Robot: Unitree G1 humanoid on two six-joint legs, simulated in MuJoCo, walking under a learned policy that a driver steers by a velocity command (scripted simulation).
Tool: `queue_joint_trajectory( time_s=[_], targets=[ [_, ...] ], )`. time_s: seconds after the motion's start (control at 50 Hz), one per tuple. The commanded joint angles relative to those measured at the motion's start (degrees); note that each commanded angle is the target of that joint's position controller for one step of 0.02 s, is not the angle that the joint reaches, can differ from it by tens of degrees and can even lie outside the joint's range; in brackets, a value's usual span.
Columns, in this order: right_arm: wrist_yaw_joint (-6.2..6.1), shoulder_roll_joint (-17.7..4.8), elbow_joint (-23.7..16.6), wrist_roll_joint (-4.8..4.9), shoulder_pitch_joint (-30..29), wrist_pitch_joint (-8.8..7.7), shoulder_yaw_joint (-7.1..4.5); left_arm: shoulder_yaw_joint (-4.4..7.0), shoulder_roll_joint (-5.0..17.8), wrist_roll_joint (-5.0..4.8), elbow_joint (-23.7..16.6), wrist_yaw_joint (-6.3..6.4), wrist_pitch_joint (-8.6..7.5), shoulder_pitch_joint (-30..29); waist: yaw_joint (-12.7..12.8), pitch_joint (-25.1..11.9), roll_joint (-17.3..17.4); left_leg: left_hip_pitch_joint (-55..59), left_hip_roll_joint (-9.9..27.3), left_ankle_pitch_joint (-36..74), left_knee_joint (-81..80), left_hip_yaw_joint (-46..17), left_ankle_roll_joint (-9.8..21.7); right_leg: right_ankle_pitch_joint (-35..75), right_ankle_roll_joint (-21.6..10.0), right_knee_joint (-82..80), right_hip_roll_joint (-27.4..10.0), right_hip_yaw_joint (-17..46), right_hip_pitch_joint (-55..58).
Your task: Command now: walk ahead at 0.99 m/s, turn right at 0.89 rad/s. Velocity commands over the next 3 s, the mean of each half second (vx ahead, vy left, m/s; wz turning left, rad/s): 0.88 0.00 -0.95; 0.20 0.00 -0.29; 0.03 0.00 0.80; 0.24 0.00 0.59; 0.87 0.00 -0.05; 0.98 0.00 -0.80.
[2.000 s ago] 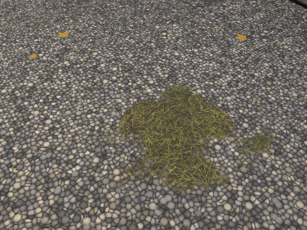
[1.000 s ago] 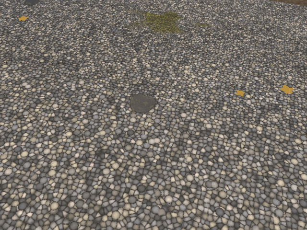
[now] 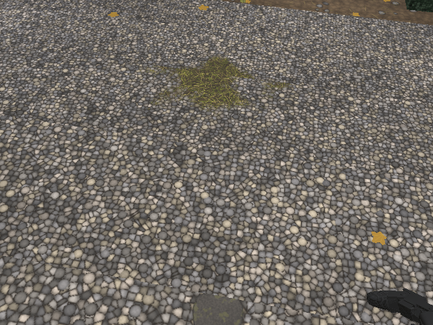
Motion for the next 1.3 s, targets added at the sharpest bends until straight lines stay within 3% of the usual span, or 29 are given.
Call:
queue_joint_trajectory(
  time_s=[0.02,0.1,0.24,0.28,0.32,0.34,0.36,0.38,0.4,0.44,0.46,0.5,0.54,0.56,0.66,0.68,0.7,0.74,0.78,0.8,0.82,0.84,0.86,0.9,1.06,1.08,1.1,1.18,1.3],
  targets=[
    [-0.44,-7.38,1.41,-0.27,14.88,0.55,-3.76,-0.51,2.58,1.23,-7.81,-0.69,-0.20,-7.54,-9.61,-5.31,5.48,32.38,19.13,-17.78,-20.27,-26.97,8.10,6.46,-0.18,15.15,-7.27,-3.58,-34.03],
    [-0.01,-3.39,7.40,2.20,19.21,-1.02,-2.72,-1.42,-1.30,2.18,-11.39,-2.88,3.24,-12.74,-6.41,0.50,7.80,25.28,13.23,6.92,-21.77,-6.72,4.19,8.61,0.47,12.50,-10.09,-4.63,-34.32],
    [-0.07,-7.95,10.43,1.88,19.13,-2.20,-3.50,-3.00,0.52,1.59,-17.87,-5.53,3.73,-25.42,-3.54,9.73,3.60,18.11,10.23,28.77,-27.68,13.40,2.90,23.22,-2.45,-14.85,-8.44,-14.75,-26.01],
    [-0.84,-11.32,10.97,1.64,20.54,-1.52,-4.55,-2.39,1.63,1.66,-15.33,-6.01,3.21,-21.67,-1.78,4.84,5.73,20.08,9.61,51.29,-21.76,16.64,2.67,21.94,-3.77,-14.44,-2.70,-19.79,-13.24],
    [-1.55,-13.90,6.85,2.24,10.41,-0.79,-4.97,0.86,6.81,1.70,-6.68,-4.25,2.87,5.36,13.68,-9.36,7.98,13.97,12.04,79.05,5.30,16.88,1.95,27.91,-7.64,-2.39,0.11,-19.43,13.19],
    [-0.78,-15.48,4.64,3.63,3.81,-0.70,-5.52,2.74,10.20,1.86,-1.78,-2.42,2.71,20.01,20.54,-14.37,4.50,-2.40,10.84,64.83,29.05,13.81,1.45,26.00,-9.94,-5.99,0.50,-13.77,35.83],
    [-0.32,-13.00,6.92,3.41,4.80,-0.17,-6.16,3.63,12.13,-0.17,-3.50,-1.15,3.56,10.26,15.51,-5.35,-9.04,-11.14,-2.68,-3.21,54.87,12.07,-0.67,23.37,-13.36,-25.14,-4.76,-1.39,32.83],
    [-0.30,-8.26,3.35,1.82,15.53,-0.65,-4.45,3.02,15.33,0.07,-5.54,-0.73,3.44,1.67,1.87,-5.15,-16.75,-21.08,-1.98,-18.22,63.34,5.99,-2.29,64.37,-17.38,-24.71,-11.39,9.44,33.17],
    [-0.46,-9.21,1.42,1.71,16.88,-1.24,-4.03,3.23,14.77,0.31,-8.44,-0.30,2.98,1.57,1.89,-14.02,-7.84,-24.76,-2.11,-17.24,61.25,-2.16,-3.88,59.10,-24.58,-32.14,-18.14,24.80,36.20],
    [-0.62,-10.93,2.20,1.38,14.63,-0.66,-4.69,2.21,10.38,1.11,-8.78,1.30,2.58,-6.60,-5.27,-0.24,5.59,-18.58,2.14,-14.13,45.74,-6.18,-3.94,42.24,-21.56,-39.43,-17.45,29.28,10.96],
    [1.82,-8.19,-0.61,-3.08,13.74,-1.11,-1.25,-4.48,-4.96,7.23,-3.79,-4.33,-3.70,1.53,-2.08,-11.50,8.42,-17.20,-0.56,-11.15,52.92,-16.29,-4.86,39.88,-22.00,-31.32,-19.02,26.75,7.11],
    [0.27,-3.13,-4.76,-3.80,10.30,1.29,0.03,-4.07,-1.49,5.63,-2.52,-6.01,-7.87,-4.76,-10.68,-3.62,5.81,-11.87,-0.19,-13.82,35.37,-11.68,-4.29,48.04,-15.76,-32.12,-11.96,16.35,-12.90],
    [0.65,-3.28,-5.52,-3.64,13.45,2.25,0.52,-3.07,4.16,3.78,-6.88,-3.26,-9.00,-13.27,-13.37,-6.45,5.14,7.61,-4.47,2.40,25.68,-4.47,-2.05,35.37,-8.60,-29.11,2.70,3.07,-27.29],
    [-0.66,-6.56,-0.87,1.41,14.75,3.28,-2.71,1.22,10.78,0.72,-3.98,-0.06,-4.71,-13.18,-13.87,-2.31,6.54,9.15,-5.35,19.32,17.04,1.83,-0.03,41.06,-9.33,-30.59,0.05,8.43,-28.76],
    [1.11,-0.78,-2.34,1.93,7.82,1.91,-1.07,-0.10,3.08,1.48,-2.05,3.17,2.54,-1.43,-3.63,-1.77,0.27,8.80,-7.86,37.60,-7.43,-0.94,-0.59,8.63,-4.23,-7.46,5.57,7.33,-13.73],
    [3.97,2.99,1.92,-4.83,13.95,2.97,0.95,-5.43,-4.27,5.22,-2.15,1.02,-2.89,6.93,-1.93,9.94,-0.68,11.34,3.95,41.27,-16.96,-11.92,1.05,-8.44,2.03,-1.04,2.12,6.51,-16.44],
    [1.84,-1.67,-2.76,4.91,5.48,1.62,-3.46,-2.19,-5.45,-3.67,-1.86,4.80,-0.24,0.19,-3.92,-0.46,0.58,7.95,-2.01,51.72,-26.36,-5.51,-3.43,-1.97,-0.73,-4.70,3.33,5.82,-5.54],
    [2.11,-2.11,3.28,6.24,15.31,-0.18,-4.16,-2.96,-5.81,-2.13,-1.66,6.29,2.50,0.46,-4.32,0.63,1.44,16.33,5.74,66.22,-35.18,-6.46,-3.16,-3.70,0.36,9.74,1.91,2.61,-6.50],
    [3.80,-1.40,11.61,2.45,34.21,-0.52,-3.80,-3.43,-10.93,-0.71,1.66,2.90,2.96,7.25,-7.55,-10.44,11.48,44.67,10.18,86.60,-11.22,-8.12,1.27,-31.57,3.76,43.60,8.43,-6.74,-26.76],
    [4.39,-3.81,13.55,3.03,29.13,-0.79,-3.98,-3.39,-8.61,-1.99,0.54,2.41,2.65,13.78,-1.37,-10.37,15.47,53.99,15.28,79.85,-1.45,-22.60,9.05,-29.34,6.36,56.47,5.15,-1.05,-44.23],
    [3.38,-7.59,12.33,3.65,29.80,0.20,-5.92,-2.68,-2.10,2.08,-1.64,3.39,3.70,8.83,-3.56,-15.63,8.77,54.16,18.77,73.96,-2.90,-23.69,16.76,-29.14,3.38,65.61,3.63,-9.53,-48.49],
    [2.29,-5.03,11.41,4.15,27.75,0.98,-5.01,-3.02,-2.48,5.24,-3.47,3.26,3.67,1.27,-4.78,-12.82,1.61,45.48,16.01,55.84,-7.12,-23.35,17.45,-20.35,3.13,61.84,0.15,-8.66,-50.14],
    [0.15,-8.44,10.11,3.51,19.67,1.60,-6.02,-3.83,-3.40,4.02,-3.87,2.92,3.65,0.64,-2.36,-15.44,7.75,37.08,20.79,25.36,-13.77,-34.41,23.80,-13.96,4.13,56.49,-2.83,-6.41,-48.27],
    [-0.80,-4.84,9.88,1.90,17.45,1.97,-3.78,-3.01,0.32,4.89,-7.82,3.12,4.60,-14.74,-3.57,-6.31,-3.11,14.63,13.67,22.94,-16.55,-30.83,20.52,2.58,5.99,39.60,-4.36,-4.50,-40.61],
    [-1.60,-5.51,8.31,2.86,20.00,6.05,-4.82,-5.07,-5.74,3.11,-11.83,3.30,6.43,-20.63,-7.43,-8.84,11.23,15.78,-0.04,2.92,-16.78,-31.30,5.55,8.00,9.54,3.88,0.62,-4.82,-33.66],
    [-1.10,-5.85,6.46,-0.41,23.50,3.50,-4.05,-5.65,-10.20,4.64,-12.06,1.28,4.53,-6.65,-0.75,-5.77,19.28,9.22,-0.56,-19.46,-21.57,-37.17,7.55,6.36,11.02,7.53,-2.08,-2.33,-35.86],
    [-0.30,-5.12,5.75,-0.93,21.69,2.22,-4.82,-4.90,-7.16,5.71,-10.70,0.87,3.81,-8.01,-2.44,-2.68,13.48,12.51,1.59,-24.43,-23.21,-40.96,10.44,6.00,12.15,4.15,-3.75,-1.39,-37.89],
    [-0.72,-5.55,2.80,2.04,22.33,1.71,-5.77,-3.95,-6.50,3.42,-13.69,1.39,2.60,-19.12,-7.44,-4.74,7.45,19.38,1.58,-23.24,-21.83,-43.47,12.33,7.26,13.41,-11.62,-5.07,-1.37,-34.45],
    [0.59,-8.51,-4.62,2.08,13.65,3.42,-6.38,-0.83,-4.05,2.60,-9.56,-1.46,0.98,-13.07,-5.24,-4.57,9.39,7.44,-1.09,-23.66,-25.93,-45.84,12.05,5.66,9.54,-36.17,-1.51,-2.82,-6.85]
  ],
)
Next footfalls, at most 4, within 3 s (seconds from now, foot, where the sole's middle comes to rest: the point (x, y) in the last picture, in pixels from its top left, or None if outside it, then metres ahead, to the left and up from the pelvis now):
0.34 right None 0.45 -0.09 -0.76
0.76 left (271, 253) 0.81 -0.13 -0.94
1.38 right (313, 283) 0.70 -0.28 -0.94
1.90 left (242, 261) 0.76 -0.02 -0.94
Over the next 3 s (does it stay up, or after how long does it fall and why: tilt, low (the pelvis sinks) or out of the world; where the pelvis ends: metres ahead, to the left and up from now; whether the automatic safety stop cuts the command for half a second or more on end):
stays up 1.61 -0.04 -0.37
